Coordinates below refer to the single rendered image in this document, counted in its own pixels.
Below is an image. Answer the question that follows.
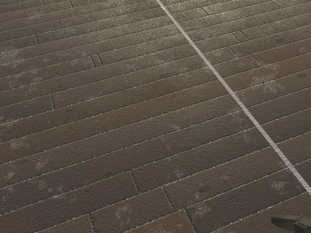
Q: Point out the right robot hand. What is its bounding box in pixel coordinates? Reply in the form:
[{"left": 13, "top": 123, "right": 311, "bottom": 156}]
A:
[{"left": 271, "top": 215, "right": 311, "bottom": 233}]

